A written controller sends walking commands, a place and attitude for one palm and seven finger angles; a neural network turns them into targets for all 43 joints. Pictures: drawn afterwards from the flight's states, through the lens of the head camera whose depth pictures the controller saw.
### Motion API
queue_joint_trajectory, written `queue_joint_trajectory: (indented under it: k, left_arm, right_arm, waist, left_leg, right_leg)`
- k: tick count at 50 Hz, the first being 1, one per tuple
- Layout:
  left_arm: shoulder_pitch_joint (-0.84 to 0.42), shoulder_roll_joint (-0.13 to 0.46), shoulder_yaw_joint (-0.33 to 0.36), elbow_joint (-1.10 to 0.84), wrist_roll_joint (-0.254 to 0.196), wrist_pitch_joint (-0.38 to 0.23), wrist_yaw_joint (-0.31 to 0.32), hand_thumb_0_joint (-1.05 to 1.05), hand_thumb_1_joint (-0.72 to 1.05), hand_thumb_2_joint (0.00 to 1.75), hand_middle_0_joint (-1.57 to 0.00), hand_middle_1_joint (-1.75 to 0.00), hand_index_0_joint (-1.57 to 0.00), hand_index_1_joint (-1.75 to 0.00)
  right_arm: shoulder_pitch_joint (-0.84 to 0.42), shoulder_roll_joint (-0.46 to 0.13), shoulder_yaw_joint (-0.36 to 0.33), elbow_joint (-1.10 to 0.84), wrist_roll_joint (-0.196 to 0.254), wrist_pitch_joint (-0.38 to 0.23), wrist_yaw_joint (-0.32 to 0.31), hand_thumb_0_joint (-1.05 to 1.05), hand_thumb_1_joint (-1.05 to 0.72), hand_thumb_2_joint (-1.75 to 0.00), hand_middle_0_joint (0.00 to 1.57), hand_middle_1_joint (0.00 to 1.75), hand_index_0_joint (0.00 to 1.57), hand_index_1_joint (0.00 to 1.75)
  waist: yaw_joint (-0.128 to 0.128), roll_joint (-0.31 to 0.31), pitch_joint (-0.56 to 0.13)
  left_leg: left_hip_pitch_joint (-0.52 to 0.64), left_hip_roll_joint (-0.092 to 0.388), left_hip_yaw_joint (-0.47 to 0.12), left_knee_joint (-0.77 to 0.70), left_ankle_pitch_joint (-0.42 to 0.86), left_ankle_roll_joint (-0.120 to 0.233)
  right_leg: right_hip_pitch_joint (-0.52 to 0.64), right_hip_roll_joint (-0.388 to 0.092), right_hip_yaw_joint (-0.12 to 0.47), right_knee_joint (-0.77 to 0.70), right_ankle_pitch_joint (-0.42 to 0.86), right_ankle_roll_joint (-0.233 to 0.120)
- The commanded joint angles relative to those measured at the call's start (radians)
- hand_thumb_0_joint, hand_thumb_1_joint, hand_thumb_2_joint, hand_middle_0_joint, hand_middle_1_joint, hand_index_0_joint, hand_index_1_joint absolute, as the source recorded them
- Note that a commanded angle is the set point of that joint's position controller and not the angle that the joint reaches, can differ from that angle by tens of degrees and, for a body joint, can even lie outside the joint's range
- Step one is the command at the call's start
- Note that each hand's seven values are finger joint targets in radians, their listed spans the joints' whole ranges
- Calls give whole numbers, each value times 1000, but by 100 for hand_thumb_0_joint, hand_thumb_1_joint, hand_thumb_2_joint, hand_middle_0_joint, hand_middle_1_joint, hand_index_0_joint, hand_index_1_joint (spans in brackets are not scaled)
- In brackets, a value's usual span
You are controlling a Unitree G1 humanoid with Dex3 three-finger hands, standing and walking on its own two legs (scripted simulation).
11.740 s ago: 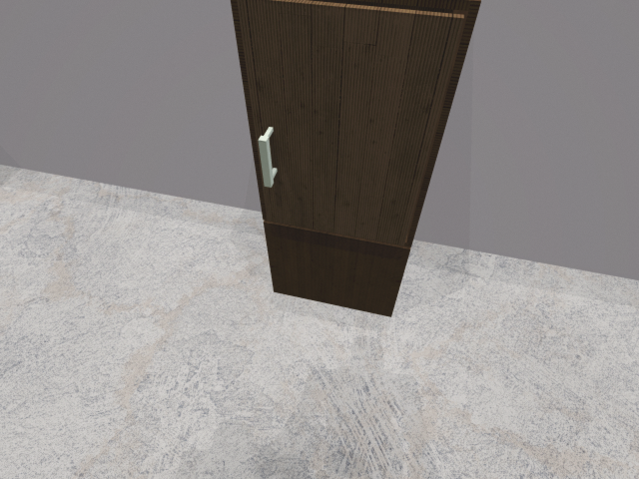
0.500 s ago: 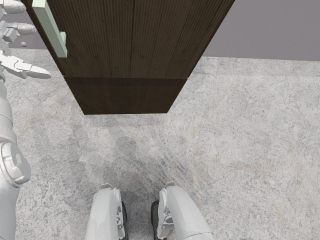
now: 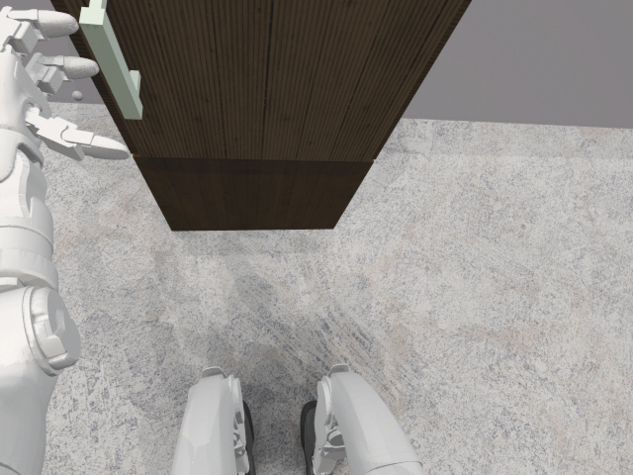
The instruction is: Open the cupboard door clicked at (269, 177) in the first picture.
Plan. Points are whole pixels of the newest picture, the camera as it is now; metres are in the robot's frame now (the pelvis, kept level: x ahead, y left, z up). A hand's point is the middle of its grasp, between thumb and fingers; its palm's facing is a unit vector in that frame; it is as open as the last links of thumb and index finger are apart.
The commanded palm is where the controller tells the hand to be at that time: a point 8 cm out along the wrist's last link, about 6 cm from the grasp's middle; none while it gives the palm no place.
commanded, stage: slide the fingers in behind the handle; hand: left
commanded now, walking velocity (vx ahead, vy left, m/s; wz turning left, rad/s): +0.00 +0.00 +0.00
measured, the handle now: (118, 56) +0.58 +0.19 +0.06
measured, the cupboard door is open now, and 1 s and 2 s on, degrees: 0 0 0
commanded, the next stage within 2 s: move the hooked fingers beside the handle in 1.08 s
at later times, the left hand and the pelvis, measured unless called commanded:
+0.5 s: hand (89, 101) +0.53 +0.22 +0.04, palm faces +0.08 -1.00 -0.01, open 14.8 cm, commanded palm +0.52 +0.20 +0.04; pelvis +0.00 +0.00 +0.00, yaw +2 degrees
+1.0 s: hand (99, 107) +0.52 +0.21 +0.04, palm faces +0.10 -1.00 -0.01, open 15.4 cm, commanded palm +0.51 +0.18 +0.04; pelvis +0.00 +0.01 +0.00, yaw +2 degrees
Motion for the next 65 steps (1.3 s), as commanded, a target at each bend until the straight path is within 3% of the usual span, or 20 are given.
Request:
queue_joint_trajectory:
  k: [1, 11, 14, 15, 16, 18, 20, 21, 25, 27, 29, 35, 39, 42, 47, 54, 56, 59, 61, 65]
  left_arm:
    - [-431, 136, -46, -237, -3, -91, -13, 0, -50, 30, -30, -120, -30, -120]
    - [-511, -6, -160, -243, 14, -117, 26, 0, -50, 30, -30, -120, -30, -120]
    - [-512, -38, -183, -248, 14, -121, 29, 0, -50, 30, -30, -120, -30, -120]
    - [-499, -40, -180, -242, 13, -119, 31, 0, -50, 30, -30, -120, -30, -120]
    - [-515, -50, -195, -232, 17, -118, 34, 0, -50, 30, -30, -120, -30, -120]
    - [-541, -98, -234, -238, 18, -119, 38, 0, -50, 30, -30, -120, -30, -120]
    - [-531, -76, -217, -246, 21, -122, 45, 0, -50, 30, -30, -120, -30, -120]
    - [-521, -121, -246, -239, 18, -118, 44, 0, -50, 30, -30, -120, -30, -120]
    - [-539, -105, -235, -233, 19, -119, 53, 0, -50, 30, -30, -120, -30, -120]
    - [-551, -142, -265, -231, 22, -118, 55, 0, -50, 30, -30, -120, -30, -120]
    - [-555, -134, -258, -247, 22, -124, 59, 0, -50, 30, -30, -120, -30, -120]
    - [-546, -236, -331, -289, 18, -130, 73, 0, -50, 30, -30, -120, -30, -120]
    - [-573, -197, -305, -289, 32, -137, 93, 0, -50, 30, -30, -120, -30, -120]
    - [-555, -242, -335, -278, 34, -141, 97, 0, -50, 30, -30, -120, -30, -120]
    - [-552, -216, -312, -257, 31, -148, 103, 0, -50, 30, -30, -120, -30, -120]
    - [-562, -199, -299, -277, 29, -164, 102, 0, -50, 30, -30, -120, -30, -120]
    - [-548, -246, -331, -275, 31, -165, 101, 0, -50, 30, -30, -120, -30, -120]
    - [-580, -231, -328, -289, 37, -168, 110, 0, -50, 30, -30, -120, -30, -120]
    - [-575, -228, -325, -264, 39, -163, 112, 0, -50, 30, -30, -120, -30, -120]
    - [-592, -195, -305, -250, 47, -161, 111, 0, -50, 30, -30, -120, -30, -120]
  right_arm:
    - [198, -213, -82, -18, -7, -4, -12, 0, -90, -90, 20, 30, 20, 30]
    - [197, -207, -96, 8, -18, 0, -1, 0, -90, -90, 20, 30, 20, 30]
    - [197, -204, -98, 12, -20, 2, 4, 0, -90, -90, 20, 30, 20, 30]
    - [194, -203, -99, 10, -18, 4, 6, 0, -90, -90, 20, 30, 20, 30]
    - [193, -205, -99, 15, -19, 6, 5, 0, -90, -90, 20, 30, 20, 30]
    - [190, -199, -100, 17, -21, 3, 9, 0, -90, -90, 20, 30, 20, 30]
    - [192, -201, -102, 19, -22, 6, 9, 0, -90, -90, 20, 30, 20, 30]
    - [187, -196, -103, 16, -20, 6, 13, 0, -90, -90, 20, 30, 20, 30]
    - [185, -198, -102, 23, -22, 7, 14, 0, -90, -90, 20, 30, 20, 30]
    - [181, -193, -102, 23, -23, 6, 15, 0, -90, -90, 20, 30, 20, 30]
    - [187, -195, -105, 25, -25, 6, 17, 0, -90, -90, 20, 30, 20, 30]
    - [172, -187, -115, 28, -24, 5, 30, 0, -90, -90, 20, 30, 20, 30]
    - [179, -189, -114, 36, -29, 5, 30, 0, -90, -90, 20, 30, 20, 30]
    - [170, -183, -115, 33, -28, 6, 34, 0, -90, -90, 20, 30, 20, 30]
    - [168, -187, -113, 33, -28, 5, 32, 0, -90, -90, 20, 30, 20, 30]
    - [167, -192, -115, 32, -29, 4, 32, 0, -90, -90, 20, 30, 20, 30]
    - [162, -186, -117, 29, -29, 3, 36, 0, -90, -90, 20, 30, 20, 30]
    - [169, -189, -117, 34, -31, 2, 34, 0, -90, -90, 20, 30, 20, 30]
    - [171, -191, -119, 40, -30, 3, 33, 0, -90, -90, 20, 30, 20, 30]
    - [174, -195, -115, 40, -32, 3, 30, 0, -90, -90, 20, 30, 20, 30]
  waist:
    - [-32, 248, -593]
    - [-70, 258, -573]
    - [-64, 291, -585]
    - [-60, 269, -586]
    - [-75, 247, -569]
    - [-84, 274, -556]
    - [-71, 271, -583]
    - [-78, 265, -579]
    - [-79, 256, -579]
    - [-90, 253, -554]
    - [-84, 271, -581]
    - [-85, 295, -593]
    - [-84, 280, -588]
    - [-87, 270, -583]
    - [-86, 243, -566]
    - [-77, 276, -582]
    - [-79, 278, -579]
    - [-83, 289, -589]
    - [-94, 250, -578]
    - [-90, 274, -573]
  left_leg:
    - [737, 5, -190, -156, 436, -47]
    - [799, 9, -228, -163, 430, -56]
    - [835, 9, -232, -163, 467, -62]
    - [820, 5, -229, -162, 452, -60]
    - [811, 9, -237, -167, 428, -60]
    - [812, 4, -231, -163, 419, -57]
    - [821, 3, -233, -164, 442, -60]
    - [821, 2, -233, -164, 430, -59]
    - [792, -5, -219, -157, 403, -54]
    - [783, -6, -219, -158, 392, -52]
    - [811, -4, -224, -157, 422, -55]
    - [873, 4, -255, -174, 430, -66]
    - [854, -3, -244, -172, 432, -63]
    - [855, 0, -255, -177, 412, -65]
    - [823, -6, -246, -180, 382, -61]
    - [869, 5, -270, -189, 400, -74]
    - [873, 5, -275, -194, 385, -74]
    - [886, 7, -280, -191, 412, -77]
    - [865, 8, -281, -187, 387, -73]
    - [853, 4, -276, -183, 381, -73]
  right_leg:
    - [29, 17, 87, -150, 252, 4]
    - [-47, 11, 76, -146, 244, 2]
    - [-60, 11, 75, -145, 253, -2]
    - [-46, 12, 76, -148, 251, -2]
    - [-53, 12, 73, -148, 244, 0]
    - [-72, 10, 75, -148, 241, -3]
    - [-51, 11, 73, -146, 249, -4]
    - [-58, 11, 73, -151, 246, -3]
    - [-41, 12, 76, -153, 243, -4]
    - [-50, 12, 75, -154, 240, -4]
    - [-51, 11, 74, -151, 250, -5]
    - [-87, 8, 67, -149, 248, -6]
    - [-66, 9, 68, -150, 248, -7]
    - [-76, 9, 66, -149, 241, -7]
    - [-58, 10, 68, -153, 232, -7]
    - [-88, 7, 66, -139, 232, -7]
    - [-93, 6, 65, -141, 226, -7]
    - [-101, 5, 65, -135, 234, -6]
    - [-99, 7, 66, -139, 233, -4]
    - [-108, 6, 68, -133, 226, -7]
